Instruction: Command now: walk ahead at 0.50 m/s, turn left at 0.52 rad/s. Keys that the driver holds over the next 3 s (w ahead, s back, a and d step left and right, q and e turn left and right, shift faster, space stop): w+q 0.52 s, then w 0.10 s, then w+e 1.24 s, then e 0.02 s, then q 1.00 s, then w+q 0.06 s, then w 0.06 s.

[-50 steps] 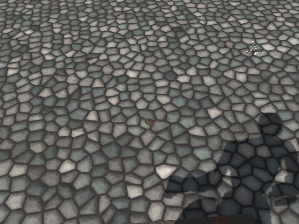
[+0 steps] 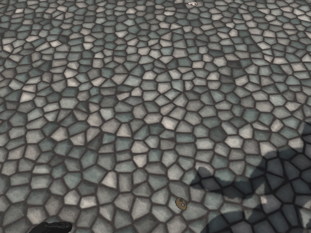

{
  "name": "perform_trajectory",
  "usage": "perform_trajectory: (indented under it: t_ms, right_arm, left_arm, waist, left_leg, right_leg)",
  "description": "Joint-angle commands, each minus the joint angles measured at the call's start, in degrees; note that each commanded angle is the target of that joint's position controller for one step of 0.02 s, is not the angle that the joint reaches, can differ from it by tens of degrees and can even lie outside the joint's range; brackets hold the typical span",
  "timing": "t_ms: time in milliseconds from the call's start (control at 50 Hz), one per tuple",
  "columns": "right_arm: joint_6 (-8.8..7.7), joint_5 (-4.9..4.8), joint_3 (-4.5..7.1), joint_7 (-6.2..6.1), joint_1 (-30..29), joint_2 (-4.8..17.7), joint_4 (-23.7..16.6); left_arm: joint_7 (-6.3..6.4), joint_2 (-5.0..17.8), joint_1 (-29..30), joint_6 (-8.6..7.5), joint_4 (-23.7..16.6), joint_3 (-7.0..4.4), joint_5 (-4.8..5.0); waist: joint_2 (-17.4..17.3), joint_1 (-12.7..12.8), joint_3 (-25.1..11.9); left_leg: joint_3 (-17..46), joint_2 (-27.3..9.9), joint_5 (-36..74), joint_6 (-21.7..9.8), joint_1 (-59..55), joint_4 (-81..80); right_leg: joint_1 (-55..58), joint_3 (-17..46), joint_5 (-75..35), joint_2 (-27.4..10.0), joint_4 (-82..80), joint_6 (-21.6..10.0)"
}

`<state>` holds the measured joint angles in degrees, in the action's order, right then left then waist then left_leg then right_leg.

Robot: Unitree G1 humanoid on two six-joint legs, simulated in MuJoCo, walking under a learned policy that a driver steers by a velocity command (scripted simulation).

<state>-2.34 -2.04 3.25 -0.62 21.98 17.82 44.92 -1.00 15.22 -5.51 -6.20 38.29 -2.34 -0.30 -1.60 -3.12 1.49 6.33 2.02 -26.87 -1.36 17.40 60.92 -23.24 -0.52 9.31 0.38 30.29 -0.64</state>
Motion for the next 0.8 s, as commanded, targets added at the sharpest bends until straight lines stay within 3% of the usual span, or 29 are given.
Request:
perform_trajectory:
  t_ms: [20,60,120,240,300,340,380,400,420,440,460,480,500,520,540,560,640,720,800]
  right_arm:
    - [-0.73,0.49,1.72,-0.07,-4.9,6.8,-7.0]
    - [0.22,0.12,1.7,0.58,-4.4,4.6,-7.3]
    - [1.23,0.53,1.16,0.86,-6.8,2.3,-9.0]
    - [0.55,0.74,0.32,2.69,-15.7,1.1,-11.9]
    - [0.57,0.56,0.29,3.59,-20.3,1.3,-13.9]
    - [0.71,0.69,0.7,4.03,-21.4,2.3,-15.1]
    - [1.14,1.03,1.95,4.0,-17.7,4.6,-15.0]
    - [1.39,0.97,3.28,3.74,-10.6,6.6,-13.3]
    - [1.88,0.7,5.31,2.86,-0.4,10.2,-10.4]
    - [2.28,0.11,6.5,1.6,3.3,16.0,-9.4]
    - [0.99,0.46,5.93,2.17,1.6,17.7,-12.2]
    - [-0.05,0.74,4.51,2.77,0.9,12.4,-11.9]
    - [-0.75,0.93,3.87,2.77,-1.0,10.5,-11.3]
    - [-1.01,0.94,3.39,2.64,-4.8,9.0,-11.6]
    - [-1.1,1.35,2.69,2.43,-7.8,6.9,-12.0]
    - [-1.16,1.98,2.24,2.17,-9.3,6.0,-12.6]
    - [-2.02,1.95,2.09,1.13,-7.4,6.5,-9.8]
    - [-2.16,2.0,1.71,0.56,-5.2,6.7,-7.4]
    - [-2.44,2.06,1.83,0.68,-2.3,7.9,-4.4]
  left_arm:
    - [0.37,6.1,-8.7,0.32,-0.1,-2.15,-0.27]
    - [0.56,5.3,-6.8,-0.08,0.7,-2.1,-0.51]
    - [0.73,7.1,-7.1,-0.76,2.2,-2.94,0.04]
    - [1.31,10.4,-8.5,0.06,4.4,-3.89,0.31]
    - [1.37,12.0,-10.8,0.84,5.7,-4.4,1.17]
    - [1.36,13.1,-11.4,1.59,6.3,-4.81,1.81]
    - [1.62,15.0,-11.0,2.36,6.2,-5.38,2.39]
    - [1.73,15.3,-10.3,2.85,6.0,-5.41,2.72]
    - [1.97,13.5,-10.9,2.87,5.7,-4.68,2.28]
    - [1.77,6.6,-13.8,2.45,3.6,-2.52,-0.69]
    - [1.26,5.2,-14.4,0.5,0.9,-1.21,-0.27]
    - [0.72,11.0,-7.2,-0.77,-0.2,-2.6,2.06]
    - [0.56,10.9,-5.0,-1.57,-1.1,-2.39,2.73]
    - [1.14,10.1,-5.3,-1.81,-0.2,-2.26,1.44]
    - [1.39,10.4,-6.5,-1.47,0.6,-2.59,0.32]
    - [1.17,10.4,-7.8,-0.76,1.1,-2.68,0.14]
    - [1.02,7.0,-6.5,1.04,1.5,-1.75,-0.33]
    - [0.25,5.4,-0.1,0.89,0.6,-0.84,0.6]
    - [-1.01,5.2,5.3,0.56,-1.0,-0.46,1.59]
  waist:
    - [6.7,6.2,-4.3]
    - [8.9,4.1,-2.0]
    - [6.7,3.6,0.1]
    - [4.7,6.3,2.1]
    - [4.5,7.4,3.5]
    - [4.8,6.8,3.6]
    - [6.6,3.7,-0.1]
    - [6.1,-0.7,-4.0]
    - [4.0,-5.5,-9.3]
    - [-10.0,-3.1,-12.8]
    - [-13.8,-0.7,-23.4]
    - [-5.1,-3.9,-18.8]
    - [-4.2,-2.5,-11.4]
    - [0.6,0.3,-7.5]
    - [0.0,2.5,-5.8]
    - [-1.5,3.8,-5.4]
    - [-1.1,3.7,-3.7]
    - [-2.0,0.5,-0.9]
    - [-1.5,-2.1,2.5]
  left_leg:
    - [1.0,-6.7,6.8,0.7,25.7,10.1]
    - [0.4,-8.5,9.6,1.0,21.3,7.1]
    - [-0.5,-9.0,12.4,2.0,22.7,2.2]
    - [-4.2,-8.3,26.8,1.4,20.9,-15.9]
    - [-6.3,-7.7,26.2,-0.1,20.2,-21.4]
    - [-8.1,-6.4,22.1,-1.9,19.0,-23.6]
    - [-11.4,-2.4,16.2,-4.4,11.3,-24.3]
    - [-13.0,0.3,16.8,-6.2,1.7,-26.7]
    - [-11.2,1.8,19.2,-8.4,-14.4,-28.5]
    - [11.1,-11.5,18.8,-14.1,-31.5,-30.2]
    - [42.6,-21.4,4.4,-23.9,-40.7,-41.3]
    - [38.1,-20.4,2.9,-20.2,-38.0,-45.0]
    - [29.9,-18.4,6.5,-18.1,-30.5,-45.1]
    - [23.7,-15.7,13.0,-16.1,-22.2,-44.7]
    - [18.6,-13.9,20.1,-15.0,-16.2,-45.1]
    - [16.1,-12.9,24.3,-14.7,-12.3,-46.3]
    - [8.0,-11.2,35.2,-14.9,-7.3,-49.2]
    - [1.5,-9.4,31.3,-11.3,-8.3,-50.8]
    - [0.2,-12.5,26.6,-10.7,-12.9,-52.2]
  right_leg:
    - [25.1,22.0,5.1,-18.0,-15.7,-9.6]
    - [19.1,14.3,-0.8,-15.4,-18.7,-8.9]
    - [17.1,8.1,-7.7,-16.0,-21.5,-10.3]
    - [19.4,-3.3,-12.4,-14.9,-22.3,-8.9]
    - [23.0,-6.1,-13.1,-16.1,-21.4,-7.6]
    - [26.2,-7.7,-19.8,-17.0,-18.5,-6.7]
    - [27.8,-10.0,-38.8,-16.7,-9.5,-5.5]
    - [26.0,-11.7,-44.8,-15.4,0.5,-4.4]
    - [17.5,-12.8,-40.0,-13.1,14.6,-2.2]
    - [-3.6,-12.6,2.9,-7.0,35.0,1.1]
    - [-17.6,1.2,27.0,2.1,48.5,2.5]
    - [-23.7,6.4,22.0,-1.3,50.1,1.7]
    - [-24.6,5.3,16.6,-3.4,46.3,0.5]
    - [-21.2,5.4,12.4,-5.8,41.5,0.6]
    - [-17.1,5.4,9.5,-7.5,37.2,0.9]
    - [-13.7,5.4,7.5,-8.3,35.8,1.3]
    - [-12.7,3.1,0.2,-8.0,27.1,4.0]
    - [-12.6,2.1,-15.1,-7.2,12.3,3.5]
    - [-13.6,1.7,-19.3,-5.7,4.6,1.5]
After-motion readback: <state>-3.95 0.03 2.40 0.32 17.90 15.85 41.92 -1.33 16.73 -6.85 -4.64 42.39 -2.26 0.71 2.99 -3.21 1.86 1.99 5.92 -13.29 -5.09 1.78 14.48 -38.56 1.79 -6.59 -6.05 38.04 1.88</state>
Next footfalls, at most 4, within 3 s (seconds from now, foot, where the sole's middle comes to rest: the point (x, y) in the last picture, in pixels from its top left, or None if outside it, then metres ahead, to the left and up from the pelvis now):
0.42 left None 0.36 0.18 -0.77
0.98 right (137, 177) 0.72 0.09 -0.77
1.44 left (88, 139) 0.96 0.34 -0.77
1.96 right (147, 101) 1.20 0.03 -0.77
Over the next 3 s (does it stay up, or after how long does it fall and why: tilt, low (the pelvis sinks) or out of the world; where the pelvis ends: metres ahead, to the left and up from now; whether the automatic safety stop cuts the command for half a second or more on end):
stays up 1.22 0.14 0.01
